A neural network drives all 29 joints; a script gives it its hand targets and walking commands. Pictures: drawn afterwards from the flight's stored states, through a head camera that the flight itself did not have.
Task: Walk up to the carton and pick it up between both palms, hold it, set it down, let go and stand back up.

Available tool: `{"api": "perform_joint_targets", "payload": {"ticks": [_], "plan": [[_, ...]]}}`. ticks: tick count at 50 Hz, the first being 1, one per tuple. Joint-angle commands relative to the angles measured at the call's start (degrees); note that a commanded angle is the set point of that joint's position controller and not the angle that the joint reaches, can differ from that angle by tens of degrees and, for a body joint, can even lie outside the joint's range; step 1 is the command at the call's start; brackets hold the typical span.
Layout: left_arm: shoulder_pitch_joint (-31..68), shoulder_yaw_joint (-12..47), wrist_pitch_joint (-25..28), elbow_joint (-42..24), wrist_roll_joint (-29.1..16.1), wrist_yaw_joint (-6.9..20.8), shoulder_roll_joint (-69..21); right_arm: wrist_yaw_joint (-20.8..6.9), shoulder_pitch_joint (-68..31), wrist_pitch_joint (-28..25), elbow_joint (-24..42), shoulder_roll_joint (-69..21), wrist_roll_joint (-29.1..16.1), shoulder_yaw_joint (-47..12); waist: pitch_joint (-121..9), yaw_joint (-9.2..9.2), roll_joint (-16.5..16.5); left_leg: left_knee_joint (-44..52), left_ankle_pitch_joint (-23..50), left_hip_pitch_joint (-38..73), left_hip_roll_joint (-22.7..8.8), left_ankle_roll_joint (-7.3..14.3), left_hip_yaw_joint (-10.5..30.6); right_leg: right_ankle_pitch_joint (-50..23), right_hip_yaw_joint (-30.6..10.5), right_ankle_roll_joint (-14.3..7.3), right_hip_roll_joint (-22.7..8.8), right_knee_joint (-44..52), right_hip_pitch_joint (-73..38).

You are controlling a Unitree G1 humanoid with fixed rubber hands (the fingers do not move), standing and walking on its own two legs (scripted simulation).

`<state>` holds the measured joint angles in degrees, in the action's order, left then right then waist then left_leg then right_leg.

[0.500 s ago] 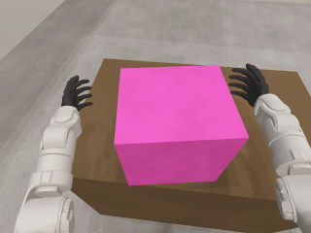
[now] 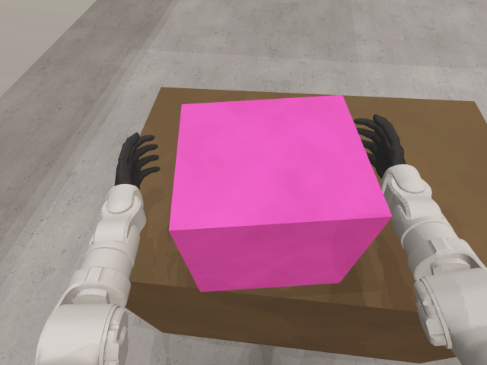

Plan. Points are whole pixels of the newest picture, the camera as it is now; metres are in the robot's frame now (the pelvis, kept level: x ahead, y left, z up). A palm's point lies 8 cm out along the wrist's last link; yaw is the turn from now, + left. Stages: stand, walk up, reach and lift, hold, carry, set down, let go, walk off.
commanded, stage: reach and lift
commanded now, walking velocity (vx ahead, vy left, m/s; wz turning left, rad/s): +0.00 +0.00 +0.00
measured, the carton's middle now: (266, 200) +0.38 +0.00 +0.03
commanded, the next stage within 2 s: none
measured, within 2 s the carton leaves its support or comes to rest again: leaves its support in 2.00 s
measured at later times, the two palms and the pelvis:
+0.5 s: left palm (153, 186) +0.38 +0.20 +0.06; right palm (368, 163) +0.43 -0.17 +0.08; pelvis -0.01 -0.01 +0.00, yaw +1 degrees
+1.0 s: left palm (156, 183) +0.38 +0.19 +0.06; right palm (363, 162) +0.44 -0.16 +0.07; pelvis -0.02 -0.02 -0.01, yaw +3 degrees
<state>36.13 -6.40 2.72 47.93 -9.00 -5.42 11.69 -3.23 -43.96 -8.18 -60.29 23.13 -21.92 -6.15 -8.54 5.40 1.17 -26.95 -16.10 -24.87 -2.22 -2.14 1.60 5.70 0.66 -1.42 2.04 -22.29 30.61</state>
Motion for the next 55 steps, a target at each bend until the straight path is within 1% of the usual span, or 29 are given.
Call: {"api": "perform_joint_targets", "payload": {"ticks": [1,2,4,6,8,9,10,11,12,19,20,23,25,26,28,29,30,31,33,35,36,37,38,40,43,47,49,52,55], "plan": [[20.49,-0.50,3.65,-8.42,1.11,0.06,7.16,-0.12,-22.69,-2.33,5.24,7.89,-0.72,1.17,-30.37,0.13,-3.41,2.98,25.40,-5.18,2.81,-2.18,-3.92,-23.56,-0.93,0.94,1.22,-3.91,-39.40],[22.25,0.21,3.95,-9.58,-0.03,-0.12,6.38,-0.17,-23.81,-3.02,8.07,7.85,-0.89,1.99,-32.97,0.01,-2.60,2.94,26.45,-3.96,2.68,-2.07,-3.74,-22.93,-1.25,0.41,1.21,-4.20,-38.84],[24.34,0.91,4.75,-6.89,-0.44,-0.59,6.22,-0.15,-25.44,-2.44,7.46,7.07,0.14,2.54,-33.12,-0.22,-1.09,2.94,22.42,-5.14,3.01,-2.20,-4.17,-18.44,-1.01,0.00,0.84,-3.95,-36.73],[27.97,1.40,5.57,-1.13,0.11,-0.48,5.58,-0.03,-28.13,-1.22,1.80,5.62,1.82,3.28,-27.42,-0.48,-2.59,4.30,15.96,-8.58,2.81,-1.66,-4.41,-12.06,-0.70,0.39,0.32,-2.87,-34.82],[30.08,2.53,8.05,-1.09,-1.42,-0.88,4.68,0.52,-28.23,-1.64,1.97,2.66,3.27,4.10,-28.54,-0.90,-3.70,4.29,13.64,-8.44,2.97,-0.19,-4.16,-9.74,-1.38,0.52,0.06,-3.71,-33.81],[30.79,2.62,8.77,-0.82,-1.81,-1.15,4.90,0.70,-28.96,-1.94,2.53,3.13,2.96,3.58,-31.10,-0.35,-2.80,3.71,14.75,-9.07,2.97,-0.94,-4.47,-11.79,-1.57,0.47,-0.42,-4.41,-34.95],[28.63,2.99,8.93,1.65,-1.47,-1.22,4.74,1.07,-26.86,-2.16,0.92,3.38,3.34,4.33,-30.31,-1.48,-1.94,3.19,16.55,-7.91,3.39,-1.13,-4.39,-13.04,-1.02,0.42,0.08,-4.65,-34.77],[30.49,2.45,9.46,0.84,-1.17,-1.18,4.92,1.23,-30.29,-2.81,0.94,3.00,3.13,3.77,-33.24,-0.08,-1.58,1.85,19.58,-7.37,3.18,-2.08,-4.26,-15.10,-1.24,0.44,-0.07,-5.08,-34.28],[28.93,2.31,9.63,2.52,-1.15,-1.27,4.92,1.76,-28.81,-3.18,0.88,2.86,3.31,4.01,-33.85,-1.15,-2.53,1.26,20.51,-8.11,3.74,-1.47,-4.77,-17.13,-1.21,0.37,-0.02,-5.53,-35.93],[29.02,-1.40,10.49,4.75,1.78,-1.07,4.08,3.68,-30.49,-4.55,-0.32,1.26,2.47,2.17,-35.01,-0.18,-4.18,0.47,22.67,-9.26,3.69,-1.70,-4.35,-21.58,-1.30,1.70,0.47,-6.11,-37.17],[31.57,-1.26,11.12,5.62,1.57,-1.13,4.37,3.78,-31.82,-4.31,-1.17,0.59,3.05,2.28,-33.31,0.32,-4.94,0.80,19.94,-11.29,3.79,-1.64,-4.71,-17.73,-1.08,1.98,0.42,-6.27,-36.54],[32.66,-0.08,12.00,7.98,1.47,-1.82,3.00,3.53,-30.85,-3.63,-3.51,-1.00,4.04,3.10,-31.60,-0.59,-3.61,2.55,14.59,-11.10,3.25,-1.12,-4.96,-11.47,-1.05,1.38,0.43,-5.03,-34.53],[34.13,0.79,12.65,8.31,0.12,-2.61,3.24,3.56,-32.84,-3.85,-1.42,-0.32,3.42,2.77,-32.92,0.65,-2.84,1.59,14.62,-11.78,2.89,-1.23,-4.19,-9.32,-1.56,0.72,0.19,-5.83,-33.33],[34.40,1.54,12.67,10.35,-0.12,-2.78,3.15,3.60,-33.32,-3.45,-1.76,-1.16,3.84,2.70,-31.64,0.13,-3.39,1.32,14.18,-13.14,3.26,-1.28,-4.57,-8.15,-0.92,1.20,0.36,-6.20,-32.25],[36.44,2.68,13.34,10.03,-1.38,-3.20,3.34,3.61,-35.98,-3.48,-0.65,-0.92,3.59,2.61,-35.59,0.55,-3.12,0.58,14.29,-13.36,3.12,-1.37,-4.42,-9.23,-1.24,1.04,0.27,-7.20,-32.33],[37.27,3.08,13.54,11.70,-1.77,-3.13,3.05,3.70,-34.27,-2.92,-2.95,-2.43,3.72,2.55,-34.60,-0.48,-4.00,0.09,13.36,-14.68,3.25,-1.14,-4.83,-8.29,-0.86,0.78,0.35,-7.26,-31.79],[37.30,3.30,13.57,11.75,-2.00,-3.17,3.45,3.58,-36.05,-2.85,-1.51,-1.50,3.85,2.59,-36.20,0.26,-2.43,0.15,13.44,-13.92,3.16,-1.53,-4.84,-8.24,-0.85,1.19,0.39,-7.41,-31.31],[37.99,3.71,13.29,13.60,-2.10,-3.17,3.12,3.93,-36.37,-2.68,-3.95,-1.14,5.04,3.67,-36.16,-0.56,-4.08,-0.47,12.31,-15.17,3.03,-1.36,-5.10,-7.37,-0.87,1.22,0.40,-7.41,-30.78],[37.88,2.94,13.82,12.35,-1.44,-3.07,3.56,4.53,-36.06,-3.21,-1.24,-2.09,4.80,3.98,-38.93,0.11,-3.83,-1.17,16.03,-13.83,3.67,-1.19,-4.72,-12.02,-1.29,1.33,-0.39,-8.31,-32.02],[37.39,3.54,13.45,12.03,-1.00,-2.88,0.93,4.60,-35.33,-3.36,-3.97,-2.94,3.69,2.87,-36.38,-0.04,-1.51,-1.86,19.60,-12.45,3.51,-2.32,-4.31,-13.32,-0.55,0.68,0.24,-8.41,-30.43],[34.57,3.21,13.15,12.70,-0.64,-2.79,1.03,4.70,-34.00,-3.65,-3.48,-2.50,4.03,2.69,-36.98,-0.34,-2.62,-2.04,20.32,-10.99,3.52,-2.04,-4.14,-14.70,-0.24,0.73,-0.04,-7.75,-30.94],[35.63,3.39,13.19,13.22,-0.51,-2.67,0.84,4.79,-35.18,-3.68,-3.80,-2.71,3.32,2.34,-35.70,-0.04,-2.11,-1.77,19.91,-11.27,3.70,-2.05,-4.07,-14.11,-0.58,0.77,-0.15,-7.73,-30.99],[37.32,3.11,13.06,14.30,-0.71,-2.71,1.13,5.07,-36.63,-3.57,-3.63,-2.51,4.57,3.18,-35.88,-0.93,-3.96,-1.73,18.05,-13.03,3.77,-1.37,-4.53,-13.20,-0.70,1.00,-0.19,-7.53,-31.08],[37.54,3.94,14.32,13.02,-1.32,-2.63,0.31,5.04,-35.23,-3.65,-3.44,-3.68,5.29,3.02,-36.21,-1.01,-4.98,-1.49,17.89,-12.04,3.40,-1.80,-4.27,-12.28,-0.20,1.38,0.16,-6.97,-30.10],[37.18,4.43,15.34,13.76,-1.16,-2.72,0.02,5.07,-34.91,-3.93,-2.97,-4.51,4.05,2.14,-38.25,-1.11,-2.93,-2.43,18.55,-12.07,3.61,-2.00,-3.64,-13.94,-0.52,1.16,-0.35,-8.35,-30.56],[40.04,3.89,15.07,16.05,-0.74,-2.45,0.06,5.11,-35.79,-2.95,-4.91,-5.86,6.81,5.06,-33.36,-2.28,-3.74,-0.95,12.57,-14.49,3.75,-1.24,-3.94,-6.53,-0.47,1.12,-1.00,-6.88,-27.63],[41.52,3.77,15.88,14.21,-1.50,-2.93,-0.77,5.32,-37.92,-3.46,-1.99,-6.58,7.14,4.86,-37.27,-1.62,-4.18,-2.16,12.74,-16.40,3.76,-1.11,-4.14,-7.24,-1.36,1.21,-0.92,-8.59,-29.13],[38.02,2.90,15.72,16.59,-0.31,-2.21,-1.90,5.53,-34.99,-2.52,-3.87,-9.98,7.34,3.30,-35.37,-1.17,-6.04,-1.98,12.19,-19.11,4.33,-0.44,-4.34,-9.66,-2.35,1.87,-1.84,-9.40,-33.03],[40.37,2.95,15.96,14.98,0.13,-2.17,-2.15,5.72,-37.04,-2.57,-1.91,-10.11,9.28,5.68,-37.18,-1.33,-4.53,-0.65,11.16,-19.17,3.82,-0.85,-4.55,-7.47,-1.67,1.85,-1.50,-8.52,-33.54]]}}
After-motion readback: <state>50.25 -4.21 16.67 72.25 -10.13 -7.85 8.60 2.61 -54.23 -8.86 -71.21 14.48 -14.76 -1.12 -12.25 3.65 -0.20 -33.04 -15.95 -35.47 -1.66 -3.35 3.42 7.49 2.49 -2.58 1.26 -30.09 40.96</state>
